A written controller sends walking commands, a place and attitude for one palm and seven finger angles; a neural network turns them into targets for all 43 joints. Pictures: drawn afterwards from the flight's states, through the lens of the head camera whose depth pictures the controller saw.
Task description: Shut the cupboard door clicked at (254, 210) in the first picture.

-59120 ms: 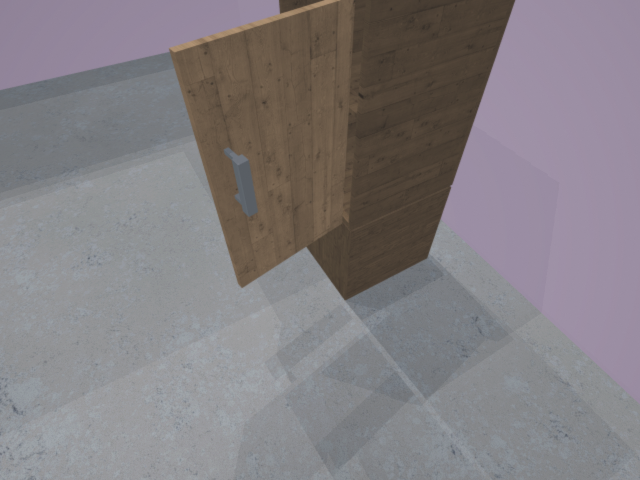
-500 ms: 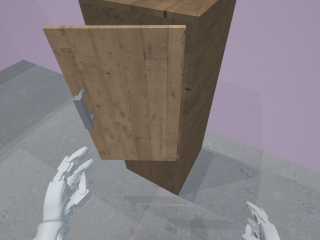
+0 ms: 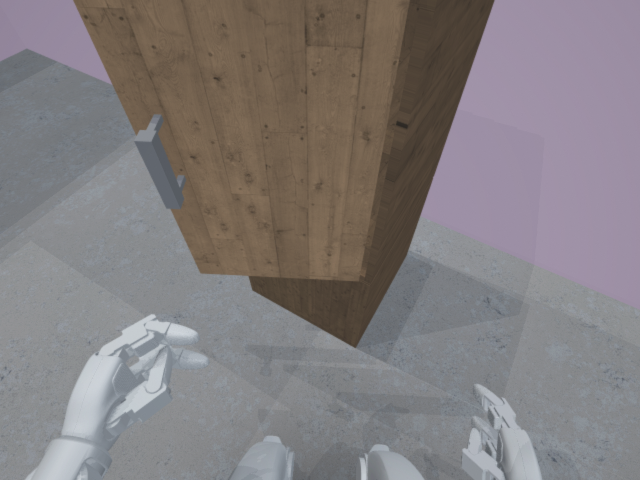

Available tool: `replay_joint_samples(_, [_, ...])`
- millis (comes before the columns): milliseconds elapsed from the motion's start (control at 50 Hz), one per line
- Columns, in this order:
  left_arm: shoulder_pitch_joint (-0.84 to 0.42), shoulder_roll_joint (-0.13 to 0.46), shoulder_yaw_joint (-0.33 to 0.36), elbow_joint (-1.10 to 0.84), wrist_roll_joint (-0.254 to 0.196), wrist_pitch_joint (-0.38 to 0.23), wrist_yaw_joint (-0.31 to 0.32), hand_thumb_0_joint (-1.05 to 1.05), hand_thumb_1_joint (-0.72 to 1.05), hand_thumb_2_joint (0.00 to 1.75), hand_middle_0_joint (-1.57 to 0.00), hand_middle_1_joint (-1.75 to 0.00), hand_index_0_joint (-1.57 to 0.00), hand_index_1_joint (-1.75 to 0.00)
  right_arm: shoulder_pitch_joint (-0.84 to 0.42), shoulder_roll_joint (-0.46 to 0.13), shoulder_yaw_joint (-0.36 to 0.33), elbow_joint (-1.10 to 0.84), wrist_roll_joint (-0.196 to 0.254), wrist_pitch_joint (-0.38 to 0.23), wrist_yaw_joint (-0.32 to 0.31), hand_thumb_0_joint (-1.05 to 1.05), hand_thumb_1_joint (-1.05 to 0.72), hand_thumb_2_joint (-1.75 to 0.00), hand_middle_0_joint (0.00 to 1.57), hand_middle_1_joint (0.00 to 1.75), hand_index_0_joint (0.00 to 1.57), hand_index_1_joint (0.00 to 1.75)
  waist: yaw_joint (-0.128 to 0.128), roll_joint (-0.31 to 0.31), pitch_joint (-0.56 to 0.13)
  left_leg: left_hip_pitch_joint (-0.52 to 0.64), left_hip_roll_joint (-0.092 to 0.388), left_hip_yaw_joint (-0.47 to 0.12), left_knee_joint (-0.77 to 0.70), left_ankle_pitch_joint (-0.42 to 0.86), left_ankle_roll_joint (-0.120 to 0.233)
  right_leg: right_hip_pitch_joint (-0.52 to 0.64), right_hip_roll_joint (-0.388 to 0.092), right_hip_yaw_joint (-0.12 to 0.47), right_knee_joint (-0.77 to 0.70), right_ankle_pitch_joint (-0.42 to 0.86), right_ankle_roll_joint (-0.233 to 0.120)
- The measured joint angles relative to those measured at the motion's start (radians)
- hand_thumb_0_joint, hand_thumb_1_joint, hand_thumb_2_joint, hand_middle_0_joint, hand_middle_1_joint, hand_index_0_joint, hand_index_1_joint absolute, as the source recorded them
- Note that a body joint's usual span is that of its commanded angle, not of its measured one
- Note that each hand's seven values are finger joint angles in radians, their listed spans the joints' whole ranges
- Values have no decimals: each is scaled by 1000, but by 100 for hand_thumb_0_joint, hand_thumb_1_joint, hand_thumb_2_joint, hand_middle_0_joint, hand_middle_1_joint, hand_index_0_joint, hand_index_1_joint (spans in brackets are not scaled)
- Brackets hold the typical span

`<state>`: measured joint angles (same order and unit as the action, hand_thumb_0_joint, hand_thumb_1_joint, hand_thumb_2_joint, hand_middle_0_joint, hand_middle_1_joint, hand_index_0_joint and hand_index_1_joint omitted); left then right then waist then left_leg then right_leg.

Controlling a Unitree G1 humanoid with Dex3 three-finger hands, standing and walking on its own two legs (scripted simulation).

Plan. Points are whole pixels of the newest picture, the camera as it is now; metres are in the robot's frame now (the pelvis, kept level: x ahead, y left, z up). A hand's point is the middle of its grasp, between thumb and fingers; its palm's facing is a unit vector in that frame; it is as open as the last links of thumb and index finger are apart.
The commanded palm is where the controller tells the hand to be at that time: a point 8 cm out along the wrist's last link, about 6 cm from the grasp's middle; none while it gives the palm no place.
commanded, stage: raise the hand and make a fist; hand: left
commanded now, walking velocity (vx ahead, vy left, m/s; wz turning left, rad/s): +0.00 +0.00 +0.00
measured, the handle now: (165, 163) +0.51 +0.25 +0.09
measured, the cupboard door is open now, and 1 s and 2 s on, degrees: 28 28 28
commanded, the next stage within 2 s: bring the fist close to the handle in 1.14 s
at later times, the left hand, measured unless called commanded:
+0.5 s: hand (96, 365) +0.22 +0.24 +0.08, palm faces +0.05 -1.00 -0.03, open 3.1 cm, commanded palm +0.20 +0.29 +0.08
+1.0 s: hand (133, 352) +0.24 +0.21 +0.08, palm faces -0.02 -1.00 -0.03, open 3.1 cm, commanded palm +0.22 +0.27 +0.09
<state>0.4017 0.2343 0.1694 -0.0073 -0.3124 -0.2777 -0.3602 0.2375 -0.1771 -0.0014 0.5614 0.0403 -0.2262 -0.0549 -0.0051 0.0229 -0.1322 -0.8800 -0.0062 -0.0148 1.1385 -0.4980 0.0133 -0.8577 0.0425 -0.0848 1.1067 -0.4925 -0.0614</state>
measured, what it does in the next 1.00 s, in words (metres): stands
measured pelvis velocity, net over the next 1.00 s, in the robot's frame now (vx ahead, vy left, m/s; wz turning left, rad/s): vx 0.02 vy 0.02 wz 0.01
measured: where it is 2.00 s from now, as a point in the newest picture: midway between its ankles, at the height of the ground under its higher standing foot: outside the picture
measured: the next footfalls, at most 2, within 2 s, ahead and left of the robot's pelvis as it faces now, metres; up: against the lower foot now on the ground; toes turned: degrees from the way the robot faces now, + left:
none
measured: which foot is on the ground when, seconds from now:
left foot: down 0.00-1.00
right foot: down 0.00-1.00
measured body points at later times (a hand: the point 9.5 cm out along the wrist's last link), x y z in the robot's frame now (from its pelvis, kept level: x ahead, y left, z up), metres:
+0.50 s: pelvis +0.01 +0.05 +0.01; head +0.05 +0.07 +0.46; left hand +0.21 +0.29 +0.09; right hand +0.21 -0.17 -0.04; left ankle +0.03 +0.11 -0.65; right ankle +0.03 -0.08 -0.65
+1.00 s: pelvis +0.02 +0.02 +0.02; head +0.06 +0.03 +0.47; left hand +0.23 +0.26 +0.08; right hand +0.18 -0.21 -0.05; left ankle +0.03 +0.11 -0.65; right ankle +0.03 -0.08 -0.65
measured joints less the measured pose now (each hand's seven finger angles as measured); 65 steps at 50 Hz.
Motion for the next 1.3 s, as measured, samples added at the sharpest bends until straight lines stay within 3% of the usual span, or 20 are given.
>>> replay_joint_samples(40, [40,-12,18,-31,1,-15,64,2,90,90,-77,-93,-78,-93,27,2,-7,-4,-8,6,2,1,-90,-90,21,30,20,30,-2,-4,-2,21,-1,12,-24,5,9,19,0,13,-24,9,7])
replay_joint_samples(100, [83,-20,35,-70,8,-96,132,2,90,90,-83,-99,-83,-99,55,-14,-10,-6,-21,3,9,1,-90,-90,21,30,20,30,1,-7,-7,19,-7,14,-24,4,22,22,-6,15,-32,11,17])
replay_joint_samples(160, [90,-19,13,-86,18,-164,144,2,90,90,-88,-105,-88,-105,56,-45,-7,-9,-29,-4,16,1,-90,-90,21,30,20,30,5,-1,-6,-7,-17,6,6,-6,35,6,-16,6,-13,1,27])
replay_joint_samples(200, [84,-18,-18,-87,26,-173,126,1,90,90,-91,-109,-92,-109,46,-62,-4,-14,-29,-7,17,1,-90,-90,21,30,20,30,7,2,-3,-22,-22,4,25,-13,43,-3,-21,3,-2,-4,35])
replay_joint_samples(300, [69,5,-78,-111,60,-107,108,1,90,90,-101,-119,-101,-119,13,-63,5,-44,-25,-1,10,1,-90,-90,21,30,20,30,6,-6,0,-18,-25,9,30,-18,56,6,-23,8,-7,-2,49])
replay_joint_samples(460, [58,15,-28,-176,53,-61,188,2,90,90,-116,-135,-116,-135,3,-39,33,-106,-26,32,21,1,-90,-90,21,30,20,30,9,0,-10,55,-30,5,-28,-5,63,88,-25,7,-81,18,59])
replay_joint_samples(620, [14,25,-61,-118,72,8,133,1,90,90,-126,-146,-126,-146,17,-48,55,-115,-27,47,23,1,-90,-90,21,30,20,30,12,-1,-2,79,-33,1,-52,2,64,114,-28,4,-106,24,61])
replay_joint_samples(780, [-16,41,1,-137,38,-27,153,2,90,90,-129,-149,-129,-150,46,-58,48,-86,-26,53,23,1,-90,-90,21,30,20,30,5,8,5,113,-27,-6,-77,7,52,147,-20,0,-131,29,51])
replay_joint_samples(940, [-22,25,-25,-62,34,31,104,1,90,90,-129,-150,-130,-150,59,-73,37,-78,-19,56,16,1,-90,-90,21,30,20,30,-6,10,4,122,-20,-3,-95,14,40,145,-14,4,-132,28,36])
replay_joint_samples(1120, [-15,20,0,-88,19,-63,135,2,90,90,-129,-150,-130,-150,45,-75,28,-70,-24,51,20,1,-90,-90,21,30,20,30,-1,6,-4,110,-10,-14,-76,3,18,129,-4,-7,-102,11,14])
replay_joint_samples(1240, [-13,13,-30,-53,25,-10,96,1,90,90,-129,-150,-130,-150,35,-75,28,-76,-17,62,16,1,-91,-90,21,30,20,30,2,8,-9,109,-6,-17,-76,1,8,124,0,-10,-96,5,6])
replay_joint_samples(1300, [-5,18,-34,-65,31,-16,102,2,90,90,-129,-150,-130,-150,35,-70,28,-78,-19,61,12,1,-91,-90,21,30,20,30,4,5,-10,116,-3,-17,-80,0,4,130,3,-10,-98,4,2])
